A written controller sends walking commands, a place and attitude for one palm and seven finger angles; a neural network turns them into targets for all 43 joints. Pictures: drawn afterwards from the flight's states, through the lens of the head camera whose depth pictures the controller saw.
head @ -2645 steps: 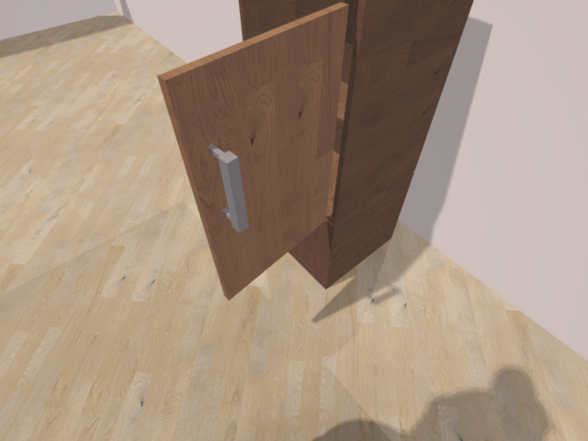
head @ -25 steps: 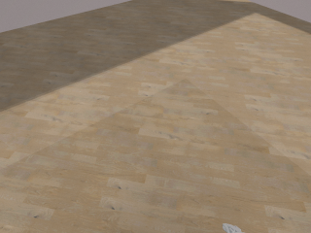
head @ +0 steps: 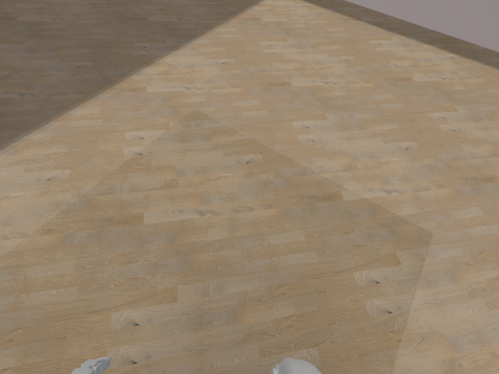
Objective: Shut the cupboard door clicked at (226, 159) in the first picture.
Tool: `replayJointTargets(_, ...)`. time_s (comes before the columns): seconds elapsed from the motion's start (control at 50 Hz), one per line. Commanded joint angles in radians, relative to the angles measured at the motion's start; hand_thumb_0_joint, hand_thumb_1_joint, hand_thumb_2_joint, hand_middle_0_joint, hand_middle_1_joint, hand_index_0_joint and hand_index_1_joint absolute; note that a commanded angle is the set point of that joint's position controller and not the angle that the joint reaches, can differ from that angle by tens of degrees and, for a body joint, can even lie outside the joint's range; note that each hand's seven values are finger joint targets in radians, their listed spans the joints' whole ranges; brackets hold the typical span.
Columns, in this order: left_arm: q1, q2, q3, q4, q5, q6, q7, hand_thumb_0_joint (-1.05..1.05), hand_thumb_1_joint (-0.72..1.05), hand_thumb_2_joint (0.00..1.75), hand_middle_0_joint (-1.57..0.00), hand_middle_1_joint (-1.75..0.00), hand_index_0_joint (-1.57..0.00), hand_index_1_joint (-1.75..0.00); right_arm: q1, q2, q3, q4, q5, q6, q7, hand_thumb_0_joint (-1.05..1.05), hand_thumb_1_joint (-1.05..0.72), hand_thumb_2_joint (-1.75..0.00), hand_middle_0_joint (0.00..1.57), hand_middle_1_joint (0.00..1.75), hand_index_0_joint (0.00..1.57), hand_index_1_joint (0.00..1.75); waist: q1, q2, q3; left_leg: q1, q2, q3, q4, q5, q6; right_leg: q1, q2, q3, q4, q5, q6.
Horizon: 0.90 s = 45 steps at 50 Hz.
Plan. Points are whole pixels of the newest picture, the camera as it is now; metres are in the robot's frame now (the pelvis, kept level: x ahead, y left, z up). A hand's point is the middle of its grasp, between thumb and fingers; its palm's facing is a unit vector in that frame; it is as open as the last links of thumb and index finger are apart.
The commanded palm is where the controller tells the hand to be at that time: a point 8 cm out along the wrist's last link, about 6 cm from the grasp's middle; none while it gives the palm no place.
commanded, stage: turn to face it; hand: left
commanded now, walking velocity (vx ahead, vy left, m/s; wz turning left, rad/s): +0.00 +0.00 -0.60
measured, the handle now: out of the picture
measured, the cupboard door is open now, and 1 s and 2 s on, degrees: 33 33 33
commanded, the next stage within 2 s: none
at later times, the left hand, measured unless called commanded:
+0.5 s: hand out of the picture +0.14 +0.13 -0.16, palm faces -0.28 -0.93 -0.22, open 7.4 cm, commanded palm none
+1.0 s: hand (203, 332) +0.21 +0.09 -0.16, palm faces -0.53 -0.80 -0.27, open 7.4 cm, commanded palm none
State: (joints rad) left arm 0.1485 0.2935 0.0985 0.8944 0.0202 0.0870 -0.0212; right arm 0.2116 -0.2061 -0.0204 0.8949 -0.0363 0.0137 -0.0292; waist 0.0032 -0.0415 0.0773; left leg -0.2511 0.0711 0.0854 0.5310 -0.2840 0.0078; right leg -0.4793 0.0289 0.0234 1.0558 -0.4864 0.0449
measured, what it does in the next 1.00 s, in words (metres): steps on the spot, turning right: right foot, then left foot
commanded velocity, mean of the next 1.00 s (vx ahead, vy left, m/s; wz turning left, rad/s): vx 0.00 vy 0.00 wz -0.60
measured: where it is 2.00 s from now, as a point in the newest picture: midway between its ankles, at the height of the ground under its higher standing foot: outside the picture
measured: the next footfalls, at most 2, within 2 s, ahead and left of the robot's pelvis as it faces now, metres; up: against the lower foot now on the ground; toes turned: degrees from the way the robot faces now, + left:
right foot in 0.24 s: +0.01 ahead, -0.15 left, +0.00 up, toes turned -13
left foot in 0.60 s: +0.10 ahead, +0.09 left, +0.00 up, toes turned -18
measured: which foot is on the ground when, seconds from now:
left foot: down 0.00-0.24, up 0.26-0.58, down 0.60-0.98, up 1.00-1.00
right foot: up 0.00-0.22, down 0.24-0.60, up 0.62-0.96, down 0.98-1.00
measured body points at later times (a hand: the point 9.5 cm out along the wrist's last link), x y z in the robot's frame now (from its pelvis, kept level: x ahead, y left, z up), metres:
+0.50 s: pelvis +0.00 -0.02 +0.00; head +0.04 -0.04 +0.44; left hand +0.15 +0.18 -0.14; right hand -0.01 -0.30 -0.14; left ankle +0.04 +0.11 -0.69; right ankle -0.03 -0.14 -0.74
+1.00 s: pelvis -0.01 -0.03 -0.02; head +0.02 -0.06 +0.43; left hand +0.24 +0.13 -0.14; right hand -0.11 -0.27 -0.16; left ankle +0.06 +0.10 -0.73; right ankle -0.07 -0.12 -0.74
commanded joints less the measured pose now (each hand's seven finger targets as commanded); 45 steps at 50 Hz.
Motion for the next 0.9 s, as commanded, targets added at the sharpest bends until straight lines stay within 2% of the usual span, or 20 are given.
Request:
replayJointTargets(0.0, -0.033, 0.029, 0.002, -0.103, -0.002, -0.015, -0.018, 0.00, 0.90, 0.90, -0.20, -0.30, -0.20, -0.30, 0.035, -0.204, -0.050, -0.057, 0.003, -0.022, -0.020, 0.00, -0.90, -0.90, 0.20, 0.30, 0.20, 0.30, -0.015, 0.222, -0.093, 0.155, 0.248, -0.120, -0.174, 0.528, 0.124, -0.045, -0.050, -0.037, 0.006, 0.032, 0.015)
replayJointTargets(0.12, -0.089, 0.015, -0.012, -0.134, -0.001, -0.027, -0.022, 0.00, 0.90, 0.90, -0.20, -0.30, -0.20, -0.30, 0.077, -0.239, -0.070, -0.029, 0.002, -0.014, -0.004, 0.00, -0.90, -0.90, 0.20, 0.30, 0.20, 0.30, -0.046, 0.267, -0.113, 0.165, 0.282, -0.052, -0.123, 0.534, 0.114, 0.093, -0.034, -0.106, -0.272, 0.044, -0.013)
replayJointTargets(0.18, 0.015, 0.046, -0.003, -0.108, 0.000, -0.041, -0.014, 0.00, 0.90, 0.90, -0.20, -0.30, -0.20, -0.30, 0.036, -0.247, -0.079, -0.039, 0.012, -0.008, 0.005, 0.00, -0.90, -0.90, 0.20, 0.30, 0.20, 0.30, 0.010, 0.215, -0.127, 0.078, 0.258, 0.021, 0.019, 0.438, 0.040, 0.301, -0.026, -0.123, -0.568, 0.268, -0.041)
replayJointTargets(0.2, 0.092, 0.108, 0.009, -0.085, 0.005, -0.053, -0.008, 0.00, 0.90, 0.90, -0.20, -0.30, -0.20, -0.30, 0.027, -0.219, -0.077, -0.052, 0.021, -0.006, 0.010, 0.00, -0.90, -0.90, 0.20, 0.30, 0.20, 0.30, 0.045, 0.087, -0.164, -0.043, 0.202, 0.067, 0.164, 0.269, -0.018, 0.466, -0.117, -0.017, -0.683, 0.422, -0.072)
replayJointTargets(0.22, 0.133, 0.219, 0.030, -0.070, 0.014, -0.065, 0.006, 0.00, 0.90, 0.90, -0.20, -0.30, -0.20, -0.30, -0.006, -0.129, -0.053, -0.102, 0.025, -0.004, 0.014, 0.00, -0.90, -0.90, 0.20, 0.30, 0.20, 0.30, 0.067, -0.250, -0.145, -0.344, 0.039, 0.127, 0.397, -0.299, -0.084, 0.597, -0.381, 0.318, -0.725, 0.750, -0.179)
replayJointTargets(0.24, 0.178, 0.244, 0.027, -0.061, -0.003, -0.062, 0.016, 0.00, 0.90, 0.90, -0.20, -0.30, -0.20, -0.30, -0.045, -0.153, -0.043, -0.120, 0.023, 0.012, 0.005, 0.00, -0.90, -0.90, 0.20, 0.30, 0.20, 0.30, 0.094, -0.199, -0.143, -0.362, 0.024, -0.013, 0.556, -0.365, -0.083, 0.492, -0.444, 0.350, -0.698, 0.876, -0.260)
replayJointTargets(0.28, 0.082, 0.183, 0.029, -0.084, -0.001, -0.058, 0.038, 0.00, 0.90, 0.90, -0.20, -0.30, -0.20, -0.30, -0.068, -0.153, -0.048, -0.109, 0.024, 0.015, -0.007, 0.00, -0.90, -0.90, 0.20, 0.30, 0.20, 0.30, 0.049, -0.209, -0.128, -0.434, 0.044, -0.103, 0.667, -0.260, -0.085, 0.470, -0.360, 0.339, -0.689, 0.761, -0.272)
replayJointTargets(0.3, 0.023, 0.150, 0.017, -0.102, 0.000, -0.057, 0.039, 0.00, 0.90, 0.90, -0.20, -0.30, -0.20, -0.30, -0.050, -0.157, -0.049, -0.089, 0.023, 0.015, -0.004, 0.00, -0.90, -0.90, 0.20, 0.30, 0.20, 0.30, 0.016, -0.162, -0.115, -0.396, 0.055, -0.101, 0.657, -0.190, -0.094, 0.429, -0.317, 0.254, -0.680, 0.723, -0.253)
replayJointTargets(0.34, -0.012, 0.137, 0.010, -0.117, 0.001, -0.060, 0.033, 0.00, 0.90, 0.90, -0.20, -0.30, -0.20, -0.30, -0.025, -0.139, -0.049, -0.073, 0.020, 0.024, 0.006, 0.00, -0.90, -0.90, 0.20, 0.30, 0.20, 0.30, -0.012, -0.116, -0.106, -0.299, 0.033, -0.071, 0.599, -0.126, -0.102, 0.314, -0.266, 0.193, -0.693, 0.651, -0.224)
replayJointTargets(0.42, -0.002, 0.142, 0.015, -0.117, 0.009, -0.058, 0.027, 0.00, 0.90, 0.90, -0.20, -0.30, -0.20, -0.30, -0.024, -0.125, -0.052, -0.084, 0.020, 0.023, 0.012, 0.00, -0.90, -0.90, 0.20, 0.30, 0.20, 0.30, -0.006, -0.104, -0.091, -0.233, -0.004, -0.054, 0.441, -0.110, -0.098, 0.256, -0.244, 0.244, -0.720, 0.465, -0.225)
replayJointTargets(0.48, 0.020, 0.150, 0.023, -0.103, 0.013, -0.055, 0.025, 0.00, 0.90, 0.90, -0.20, -0.30, -0.20, -0.30, -0.035, -0.117, -0.048, -0.097, 0.029, 0.008, 0.007, 0.00, -0.90, -0.90, 0.20, 0.30, 0.20, 0.30, 0.007, -0.113, -0.118, -0.170, -0.028, -0.053, 0.254, -0.143, -0.087, 0.276, -0.250, 0.312, -0.673, 0.526, -0.232)
replayJointTargets(0.52, 0.010, 0.146, 0.024, -0.100, 0.005, -0.050, 0.024, 0.00, 0.90, 0.90, -0.20, -0.30, -0.20, -0.30, 0.011, -0.116, -0.047, -0.084, 0.032, 0.000, -0.001, 0.00, -0.90, -0.90, 0.20, 0.30, 0.20, 0.30, -0.017, -0.105, -0.131, -0.053, -0.051, -0.046, 0.078, -0.051, -0.079, 0.227, -0.217, 0.331, -0.622, 0.553, -0.197)
replayJointTargets(0.54, -0.011, 0.131, 0.020, -0.101, -0.001, -0.046, 0.023, 0.00, 0.90, 0.90, -0.20, -0.30, -0.20, -0.30, 0.063, -0.128, -0.047, -0.067, 0.032, -0.010, -0.004, 0.00, -0.90, -0.90, 0.20, 0.30, 0.20, 0.30, -0.047, -0.087, -0.148, 0.066, -0.039, -0.049, -0.070, 0.048, -0.074, 0.163, -0.183, 0.305, -0.574, 0.509, -0.152)
replayJointTargets(0.56, 0.011, 0.075, 0.010, -0.115, -0.010, -0.040, 0.019, 0.00, 0.90, 0.90, -0.20, -0.30, -0.20, -0.30, 0.085, -0.193, -0.055, -0.061, 0.024, -0.022, -0.009, 0.00, -0.90, -0.90, 0.20, 0.30, 0.20, 0.30, -0.045, 0.097, -0.173, 0.181, 0.104, -0.191, -0.207, 0.066, -0.029, 0.046, -0.074, 0.220, -0.461, 0.333, -0.092)
replayJointTargets(0.58, 0.036, 0.029, -0.003, -0.129, -0.014, -0.040, 0.008, 0.00, 0.90, 0.90, -0.20, -0.30, -0.20, -0.30, 0.097, -0.284, -0.072, -0.077, 0.014, -0.022, -0.009, 0.00, -0.90, -0.90, 0.20, 0.30, 0.20, 0.30, -0.043, 0.357, -0.174, 0.225, 0.347, -0.419, -0.251, 0.193, 0.079, -0.078, 0.035, 0.058, -0.219, -0.055, -0.033)
replayJointTargets(0.6, 0.012, 0.057, 0.002, -0.136, -0.002, -0.039, 0.004, 0.00, 0.90, 0.90, -0.20, -0.30, -0.20, -0.30, 0.099, -0.298, -0.070, -0.084, 0.004, -0.018, -0.015, 0.00, -0.90, -0.90, 0.20, 0.30, 0.20, 0.30, -0.056, 0.305, -0.149, 0.152, 0.428, -0.456, -0.253, 0.231, 0.159, -0.091, 0.004, 0.032, -0.015, -0.146, -0.022)
replayJointTargets(0.64, 0.002, 0.061, 0.016, -0.105, 0.004, -0.038, -0.007, 0.00, 0.90, 0.90, -0.20, -0.30, -0.20, -0.30, 0.037, -0.236, -0.055, -0.093, 0.001, -0.026, -0.020, 0.00, -0.90, -0.90, 0.20, 0.30, 0.20, 0.30, -0.021, 0.239, -0.112, 0.113, 0.333, -0.302, -0.204, 0.437, 0.149, -0.098, -0.037, 0.030, 0.135, -0.058, -0.006)
replayJointTargets(0.68, 0.015, 0.036, 0.010, -0.091, 0.000, -0.029, -0.018, 0.00, 0.90, 0.90, -0.20, -0.30, -0.20, -0.30, -0.015, -0.209, -0.050, -0.101, 0.004, -0.023, -0.022, 0.00, -0.90, -0.90, 0.20, 0.30, 0.20, 0.30, -0.002, 0.225, -0.106, 0.143, 0.272, -0.143, -0.168, 0.510, 0.125, -0.095, -0.056, -0.014, 0.113, -0.003, 0.009)
replayJointTargets(0.78, -0.036, 0.011, 0.000, -0.106, 0.000, -0.023, -0.024, 0.00, 0.90, 0.90, -0.20, -0.30, -0.20, -0.30, 0.048, -0.214, -0.063, -0.061, 0.005, -0.016, -0.014, 0.00, -0.90, -0.90, 0.20, 0.30, 0.20, 0.30, -0.037, 0.232, -0.106, 0.163, 0.283, -0.055, -0.155, 0.469, 0.122, -0.002, -0.059, -0.077, -0.109, 0.027, 0.007)
replayJointTargets(0.88, -0.014, 0.015, -0.004, -0.103, 0.000, -0.033, -0.022, 0.00, 0.90, 0.90, -0.20, -0.30, -0.20, -0.30, 0.031, -0.242, -0.079, -0.048, 0.006, -0.007, 0.000, 0.00, -0.90, -0.90, 0.20, 0.30, 0.20, 0.30, -0.026, 0.276, -0.103, 0.107, 0.295, -0.008, -0.088, 0.414, 0.092, 0.152, -0.031, -0.128, -0.361, 0.091, -0.023)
